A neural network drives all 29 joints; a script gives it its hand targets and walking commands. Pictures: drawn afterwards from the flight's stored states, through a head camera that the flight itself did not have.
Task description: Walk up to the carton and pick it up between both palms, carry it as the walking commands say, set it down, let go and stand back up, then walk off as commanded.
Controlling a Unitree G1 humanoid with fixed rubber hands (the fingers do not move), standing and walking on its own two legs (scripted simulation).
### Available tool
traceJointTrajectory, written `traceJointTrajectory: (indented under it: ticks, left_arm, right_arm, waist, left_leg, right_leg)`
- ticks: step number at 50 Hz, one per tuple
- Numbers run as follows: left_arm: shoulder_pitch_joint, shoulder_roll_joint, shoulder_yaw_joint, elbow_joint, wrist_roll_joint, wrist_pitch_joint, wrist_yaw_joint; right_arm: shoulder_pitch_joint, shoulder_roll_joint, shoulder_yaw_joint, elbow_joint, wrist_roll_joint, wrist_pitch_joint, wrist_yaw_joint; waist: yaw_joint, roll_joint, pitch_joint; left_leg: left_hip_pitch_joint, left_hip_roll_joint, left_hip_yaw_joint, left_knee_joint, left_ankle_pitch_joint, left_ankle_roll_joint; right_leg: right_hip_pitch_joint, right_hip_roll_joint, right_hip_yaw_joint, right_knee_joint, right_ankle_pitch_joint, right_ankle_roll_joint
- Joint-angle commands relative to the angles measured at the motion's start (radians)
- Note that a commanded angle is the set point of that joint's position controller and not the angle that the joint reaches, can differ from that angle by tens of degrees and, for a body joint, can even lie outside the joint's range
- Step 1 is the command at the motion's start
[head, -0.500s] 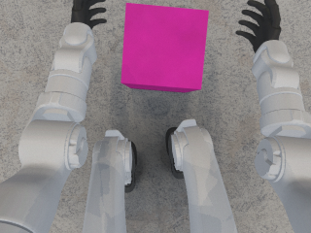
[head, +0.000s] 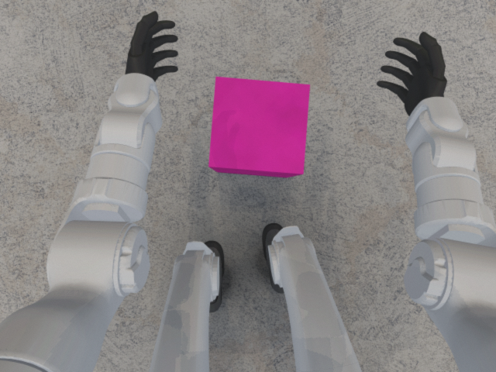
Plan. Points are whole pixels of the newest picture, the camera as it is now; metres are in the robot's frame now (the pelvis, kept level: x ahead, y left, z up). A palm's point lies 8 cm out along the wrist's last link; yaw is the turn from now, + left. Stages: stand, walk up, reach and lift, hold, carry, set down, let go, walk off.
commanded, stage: set down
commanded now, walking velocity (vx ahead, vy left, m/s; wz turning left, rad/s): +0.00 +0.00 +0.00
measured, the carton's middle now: (256, 135) +0.49 -0.08 -0.47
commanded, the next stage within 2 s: let go in 0.34 s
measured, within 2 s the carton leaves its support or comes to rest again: neither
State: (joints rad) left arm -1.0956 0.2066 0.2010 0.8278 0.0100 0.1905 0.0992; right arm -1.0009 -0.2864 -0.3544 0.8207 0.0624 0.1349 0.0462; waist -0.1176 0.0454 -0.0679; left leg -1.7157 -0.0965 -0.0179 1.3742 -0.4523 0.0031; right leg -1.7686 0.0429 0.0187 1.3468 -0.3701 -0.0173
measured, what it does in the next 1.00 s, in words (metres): rises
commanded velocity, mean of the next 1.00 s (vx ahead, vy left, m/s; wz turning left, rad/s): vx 0.00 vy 0.00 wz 0.00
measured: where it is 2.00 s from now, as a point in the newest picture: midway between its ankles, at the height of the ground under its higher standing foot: (245, 278)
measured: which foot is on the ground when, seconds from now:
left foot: down 0.00-1.00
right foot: down 0.00-1.00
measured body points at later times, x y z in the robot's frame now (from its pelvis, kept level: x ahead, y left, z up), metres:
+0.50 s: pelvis +0.03 -0.01 +0.09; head +0.32 -0.04 +0.44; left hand +0.51 +0.10 -0.04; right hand +0.45 -0.29 -0.04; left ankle +0.07 +0.11 -0.56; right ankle +0.09 -0.10 -0.56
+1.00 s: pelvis +0.09 -0.01 +0.17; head +0.20 -0.01 +0.60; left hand +0.34 +0.19 +0.08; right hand +0.28 -0.26 +0.08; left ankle +0.07 +0.11 -0.56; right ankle +0.09 -0.10 -0.56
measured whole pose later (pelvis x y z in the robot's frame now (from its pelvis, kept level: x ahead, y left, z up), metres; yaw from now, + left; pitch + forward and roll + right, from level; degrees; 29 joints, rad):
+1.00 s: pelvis +0.09 -0.01 +0.17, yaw -2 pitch +12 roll +0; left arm -0.01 0.17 0.09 0.52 0.05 0.02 0.00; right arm 0.07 -0.20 -0.07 0.48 0.01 0.01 0.08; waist -0.05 -0.01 0.02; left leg -0.48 -0.04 -0.07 0.57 -0.30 0.00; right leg -0.53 0.07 0.02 0.55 -0.23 -0.04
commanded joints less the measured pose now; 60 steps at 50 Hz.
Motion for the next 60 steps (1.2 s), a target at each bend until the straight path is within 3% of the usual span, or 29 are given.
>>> traceJointTrajectory:
  ticks: [1, 10, 14, 18, 26, 29, 33, 40, 52, 60]
  left_arm:
    - [-0.205, 0.064, 0.010, -0.117, 0.008, -0.024, -0.007]
    - [-0.127, 0.021, 0.023, -0.106, 0.035, -0.058, -0.026]
    - [-0.101, -0.001, 0.057, -0.059, 0.077, -0.078, -0.029]
    - [-0.032, -0.011, 0.079, -0.063, 0.118, -0.082, -0.023]
    - [0.256, -0.054, 0.025, -0.280, 0.109, -0.083, 0.019]
    - [0.379, -0.054, -0.006, -0.391, 0.084, -0.082, 0.020]
    - [0.549, -0.058, -0.029, -0.441, 0.078, -0.102, -0.006]
    - [0.796, -0.004, -0.044, -0.344, 0.069, -0.154, -0.063]
    - [1.169, 0.059, -0.109, -0.432, 0.020, -0.191, -0.118]
    - [1.256, 0.078, -0.144, -0.489, -0.012, -0.138, -0.149]
  right_arm:
    - [-0.167, -0.130, -0.020, -0.111, -0.012, -0.025, 0.006]
    - [-0.093, -0.084, -0.036, -0.098, -0.055, -0.063, 0.026]
    - [-0.076, -0.055, -0.049, -0.053, -0.095, -0.087, 0.031]
    - [-0.017, -0.062, -0.055, -0.057, -0.126, -0.091, 0.032]
    - [0.246, -0.093, 0.030, -0.254, -0.128, -0.079, 0.075]
    - [0.384, -0.094, 0.074, -0.337, -0.115, -0.070, 0.084]
    - [0.561, -0.070, 0.122, -0.378, -0.087, -0.081, 0.082]
    - [0.798, -0.020, 0.200, -0.348, -0.064, -0.120, 0.066]
    - [1.135, -0.011, 0.263, -0.473, -0.038, -0.136, 0.024]
    - [1.191, -0.032, 0.287, -0.473, -0.047, -0.078, 0.025]
  waist:
    - [-0.050, 0.014, -0.979]
    - [-0.041, 0.007, -0.902]
    - [-0.029, -0.003, -0.812]
    - [-0.025, -0.011, -0.849]
    - [-0.003, -0.035, -1.060]
    - [0.002, -0.057, -1.023]
    - [0.011, -0.070, -0.821]
    - [0.046, -0.087, -0.442]
    - [0.086, -0.042, -0.143]
    - [0.102, -0.011, 0.050]
  left_leg:
    - [0.467, -0.015, 0.024, -0.203, 0.194, -0.041]
    - [0.584, 0.004, 0.001, -0.388, 0.275, -0.044]
    - [0.585, 0.009, -0.009, -0.438, 0.281, -0.044]
    - [0.628, 0.007, -0.009, -0.462, 0.339, -0.048]
    - [0.783, -0.001, 0.001, -0.531, 0.507, -0.046]
    - [0.787, -0.002, 0.005, -0.579, 0.477, -0.043]
    - [0.814, 0.008, 0.005, -0.657, 0.387, -0.033]
    - [0.922, 0.046, -0.016, -0.768, 0.222, -0.014]
    - [1.376, 0.069, -0.031, -0.937, 0.365, -0.010]
    - [1.463, 0.102, -0.042, -1.030, 0.338, -0.017]
  right_leg:
    - [0.743, 0.002, -0.035, -0.168, 0.382, 0.062]
    - [0.862, -0.009, -0.018, -0.341, 0.471, 0.061]
    - [0.855, -0.011, -0.021, -0.390, 0.459, 0.060]
    - [0.934, -0.011, -0.017, -0.413, 0.530, 0.055]
    - [1.311, -0.017, 0.022, -0.445, 0.796, 0.026]
    - [1.461, -0.027, 0.052, -0.485, 0.844, 0.020]
    - [1.546, -0.041, 0.075, -0.569, 0.785, 0.030]
    - [1.575, -0.065, 0.084, -0.697, 0.564, 0.040]
    - [1.681, -0.039, 0.033, -0.883, 0.468, 0.038]
    - [1.746, -0.018, -0.001, -0.943, 0.320, 0.028]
